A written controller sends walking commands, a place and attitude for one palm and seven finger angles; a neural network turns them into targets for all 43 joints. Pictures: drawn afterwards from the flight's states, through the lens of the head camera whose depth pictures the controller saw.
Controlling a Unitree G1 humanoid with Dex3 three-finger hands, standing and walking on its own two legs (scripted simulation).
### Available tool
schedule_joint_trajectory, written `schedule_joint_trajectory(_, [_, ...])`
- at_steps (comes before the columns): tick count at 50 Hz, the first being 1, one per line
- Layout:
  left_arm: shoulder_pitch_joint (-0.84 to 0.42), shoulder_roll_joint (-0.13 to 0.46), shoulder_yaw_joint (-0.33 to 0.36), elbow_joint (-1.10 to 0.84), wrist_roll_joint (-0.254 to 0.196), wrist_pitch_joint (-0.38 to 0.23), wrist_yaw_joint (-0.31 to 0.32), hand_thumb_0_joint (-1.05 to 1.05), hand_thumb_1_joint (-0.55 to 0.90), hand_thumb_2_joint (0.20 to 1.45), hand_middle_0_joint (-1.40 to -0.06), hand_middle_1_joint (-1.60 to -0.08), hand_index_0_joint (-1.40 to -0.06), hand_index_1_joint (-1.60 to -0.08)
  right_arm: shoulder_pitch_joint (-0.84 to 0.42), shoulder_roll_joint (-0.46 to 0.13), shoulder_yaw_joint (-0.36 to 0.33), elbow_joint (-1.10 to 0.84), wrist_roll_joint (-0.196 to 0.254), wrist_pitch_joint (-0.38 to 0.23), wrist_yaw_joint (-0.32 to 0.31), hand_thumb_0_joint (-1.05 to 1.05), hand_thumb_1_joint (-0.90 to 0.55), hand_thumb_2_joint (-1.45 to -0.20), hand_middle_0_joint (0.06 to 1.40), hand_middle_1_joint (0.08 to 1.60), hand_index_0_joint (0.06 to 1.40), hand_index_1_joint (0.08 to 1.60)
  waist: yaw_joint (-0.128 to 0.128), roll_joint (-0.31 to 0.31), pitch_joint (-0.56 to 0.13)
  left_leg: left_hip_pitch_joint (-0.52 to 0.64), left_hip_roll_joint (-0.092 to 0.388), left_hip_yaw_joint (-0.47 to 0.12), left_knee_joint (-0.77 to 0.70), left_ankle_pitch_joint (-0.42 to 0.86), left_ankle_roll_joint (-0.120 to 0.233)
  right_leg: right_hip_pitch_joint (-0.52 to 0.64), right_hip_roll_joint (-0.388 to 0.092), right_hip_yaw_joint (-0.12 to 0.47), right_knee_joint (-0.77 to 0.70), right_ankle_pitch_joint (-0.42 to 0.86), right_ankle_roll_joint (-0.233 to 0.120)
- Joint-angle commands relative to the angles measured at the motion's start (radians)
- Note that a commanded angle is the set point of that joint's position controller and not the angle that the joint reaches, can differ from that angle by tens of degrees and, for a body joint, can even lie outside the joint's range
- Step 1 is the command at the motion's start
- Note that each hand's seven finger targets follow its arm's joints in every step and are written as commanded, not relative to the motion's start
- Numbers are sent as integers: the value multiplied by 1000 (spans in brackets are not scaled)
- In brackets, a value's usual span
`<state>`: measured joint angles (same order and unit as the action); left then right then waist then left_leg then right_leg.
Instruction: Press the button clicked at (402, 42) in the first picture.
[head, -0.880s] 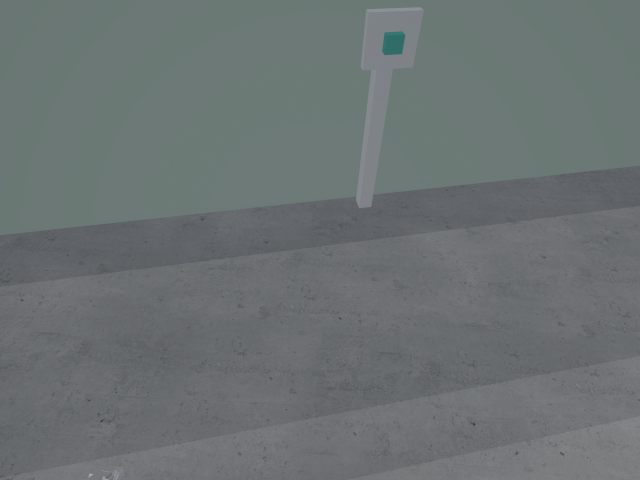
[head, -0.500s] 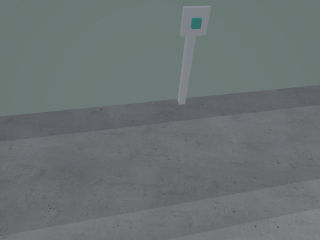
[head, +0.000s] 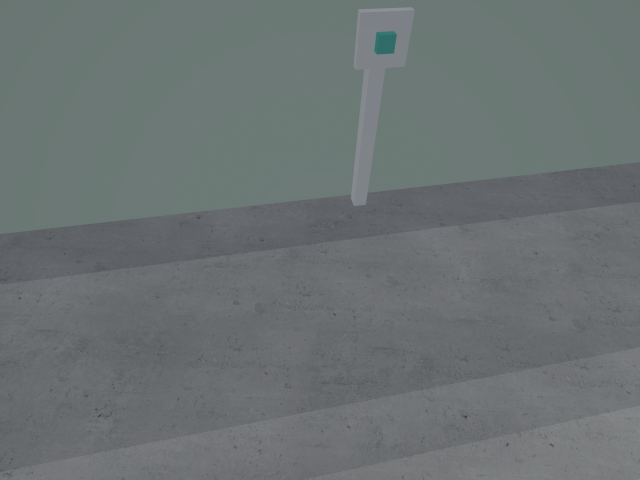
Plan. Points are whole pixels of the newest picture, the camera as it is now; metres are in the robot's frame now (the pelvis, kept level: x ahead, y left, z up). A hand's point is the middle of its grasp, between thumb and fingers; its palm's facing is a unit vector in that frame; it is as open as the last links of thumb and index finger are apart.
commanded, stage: look at it before walking up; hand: left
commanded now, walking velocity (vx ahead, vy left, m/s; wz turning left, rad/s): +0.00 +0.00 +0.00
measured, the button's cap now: (385, 42) +1.40 -0.13 -0.01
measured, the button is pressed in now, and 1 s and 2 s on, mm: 0 0 0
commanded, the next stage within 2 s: walk to a spot facing it in 0.56 s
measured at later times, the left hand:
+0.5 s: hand out of the picture +0.07 +0.24 -0.16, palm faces -0.02 -0.94 -0.33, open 7.4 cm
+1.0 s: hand out of the picture +0.06 +0.19 -0.18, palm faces -0.12 -0.95 -0.28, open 7.4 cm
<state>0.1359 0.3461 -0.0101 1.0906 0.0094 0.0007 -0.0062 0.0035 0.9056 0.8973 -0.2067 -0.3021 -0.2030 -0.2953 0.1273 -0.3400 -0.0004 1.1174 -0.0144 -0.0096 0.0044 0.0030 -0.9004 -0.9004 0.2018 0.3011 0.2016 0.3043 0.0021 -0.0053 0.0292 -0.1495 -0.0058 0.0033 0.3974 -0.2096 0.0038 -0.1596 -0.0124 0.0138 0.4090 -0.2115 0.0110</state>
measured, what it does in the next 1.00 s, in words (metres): stands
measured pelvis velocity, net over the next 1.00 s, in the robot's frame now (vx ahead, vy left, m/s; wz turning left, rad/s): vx -0.01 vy -0.02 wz -0.16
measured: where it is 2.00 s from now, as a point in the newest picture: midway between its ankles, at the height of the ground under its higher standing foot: outside the picture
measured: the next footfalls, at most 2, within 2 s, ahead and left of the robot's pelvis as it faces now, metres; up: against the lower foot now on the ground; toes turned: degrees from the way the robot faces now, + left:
left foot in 1.48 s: +0.18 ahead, +0.09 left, +0.00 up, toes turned -20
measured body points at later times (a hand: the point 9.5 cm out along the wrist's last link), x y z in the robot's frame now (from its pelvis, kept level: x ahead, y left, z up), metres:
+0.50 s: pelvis +0.00 +0.00 +0.00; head +0.01 +0.00 +0.45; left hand +0.07 +0.29 -0.13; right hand +0.09 -0.30 -0.13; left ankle +0.01 +0.12 -0.74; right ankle +0.01 -0.13 -0.74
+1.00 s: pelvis -0.01 -0.02 -0.02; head +0.01 -0.03 +0.43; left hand +0.06 +0.24 -0.16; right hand +0.05 -0.28 -0.17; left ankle +0.01 +0.12 -0.74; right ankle +0.00 -0.11 -0.74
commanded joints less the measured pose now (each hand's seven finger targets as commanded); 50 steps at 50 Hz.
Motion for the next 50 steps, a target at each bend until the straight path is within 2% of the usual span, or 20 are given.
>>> schedule_joint_trajectory(1, [-46, 204, 42, -69, 2, -26, 17, 0, 900, 900, -200, -300, -200, -300, -58, -212, -39, -67, 6, -26, -15, 0, -900, -900, 200, 300, 200, 300, -1, -9, -53, 5, 124, -102, -76, 107, 29, -3, -108, 91, -75, 90, -40])
schedule_joint_trajectory(12, [-48, 201, 42, -71, 3, -26, 16, 0, 900, 900, -200, -300, -200, -300, -63, -209, -38, -67, 6, -26, -14, 0, -900, -900, 200, 300, 200, 300, -1, 5, -43, 7, 124, -103, -90, 88, 28, -8, -108, 91, -89, 66, -38])
schedule_joint_trajectory(26, [-40, 204, 43, -64, 2, -28, 17, 0, 900, 900, -200, -300, -200, -300, -62, -212, -36, -65, 9, -27, -16, 0, -900, -900, 200, 300, 200, 300, -1, -2, -68, 34, 128, -100, -84, 159, 26, 24, -111, 86, -86, 151, -39])
schedule_joint_trajectory(34, [-41, 206, 45, -63, 2, -27, 15, 0, 900, 900, -200, -300, -200, -300, -64, -212, -36, -63, 7, -24, -18, 0, -900, -900, 200, 300, 200, 300, -1, 2, -53, 39, 129, -93, -86, 139, 22, 13, -110, 97, -98, 144, -42])
schedule_joint_trajectory(35, [-41, 195, 45, -67, 3, -21, 15, 0, 900, 900, -200, -300, -200, -300, -57, -201, -38, -63, 5, -23, -20, 0, -900, -900, 200, 300, 200, 300, -3, 10, -47, 46, 132, -81, -73, 142, 19, -4, -107, 102, -85, 164, -42])
schedule_joint_trajectory(37, [-3, 111, 34, -70, 3, 4, 20, 0, 900, 900, -200, -300, -200, -300, -6, -108, -25, -63, 4, -8, -24, 0, -900, -900, 200, 300, 200, 300, -8, 5, -42, 38, 138, -48, -37, 137, 6, -38, -99, 110, -44, 192, -31])
schedule_joint_trajectory(38, [19, 90, 32, -76, 3, 16, 20, 0, 900, 900, -200, -300, -200, -300, 9, -89, -24, -70, 3, 1, -27, 0, -900, -900, 200, 300, 200, 300, -7, 4, -35, 34, 141, -34, -21, 123, 2, -65, -92, 116, -22, 195, -27])
schedule_joint_trajectory(41, [39, 88, 47, -120, 8, 34, 14, 0, 900, 900, -200, -300, -200, -300, 28, -111, -47, -115, 2, 14, -34, 0, -900, -900, 200, 300, 200, 300, -10, 31, -23, 19, 179, -38, -5, 80, 19, -143, -55, 113, 68, 177, -26])
schedule_joint_trajectory(44, [63, 66, 58, -162, 11, 42, 5, 0, 900, 900, -200, -300, -200, -300, 15, -130, -70, -160, 0, 17, -37, 0, -900, -900, 200, 300, 200, 300, -3, 110, -27, -13, 261, -75, -22, 84, 69, -195, -3, 65, 236, 95, -12])
schedule_joint_trajectory(45, [76, 53, 61, -174, 11, 44, 2, 0, 900, 900, -200, -300, -200, -300, 8, -132, -76, -173, 0, 15, -37, 0, -900, -900, 200, 300, 200, 300, 3, 157, -34, -20, 305, -92, -28, 142, 100, -211, 10, 35, 324, -36, -5])
schedule_joint_trajectory(46, [88, 40, 65, -183, 11, 47, 1, 0, 900, 900, -200, -300, -200, -300, 2, -133, -81, -185, 1, 13, -36, 0, -900, -900, 200, 300, 200, 300, 9, 178, -43, -18, 347, -101, -27, 209, 135, -224, 12, 7, 405, -182, 3])
schedule_joint_trajectory(47, [99, 30, 71, -192, 11, 48, -1, 0, 900, 900, -200, -300, -200, -300, -8, -127, -85, -196, -1, 11, -36, 0, -900, -900, 200, 300, 200, 300, 13, 195, -46, -43, 371, -88, -11, 258, 153, -207, -7, -3, 434, -253, 4])
schedule_joint_trajectory(48, [139, 22, 78, -194, 11, 45, -6, 0, 900, 900, -200, -300, -200, -300, -25, -123, -86, -206, -5, 11, -35, 0, -900, -900, 200, 300, 200, 300, 37, 168, -57, -92, 370, -57, 30, 197, 139, -130, -25, -1, 387, -256, -2])
schedule_joint_trajectory(49, [219, 16, 84, -176, 14, 38, -12, 0, 900, 900, -200, -300, -200, -300, -55, -119, -86, -215, -6, 14, -31, 0, -900, -900, 200, 300, 200, 300, 80, 118, -70, -168, 330, -5, 135, 41, 94, -15, -24, -2, 260, -187, -7])
schedule_joint_trajectory(50, [288, 71, 97, -160, 25, 24, -12, 0, 900, 900, -200, -300, -200, -300, -60, -73, -79, -232, -1, 26, -23, 0, -900, -900, 200, 300, 200, 300, 113, -120, -55, -313, 187, 109, 410, -222, 6, 64, -105, 177, 6, -201, -37])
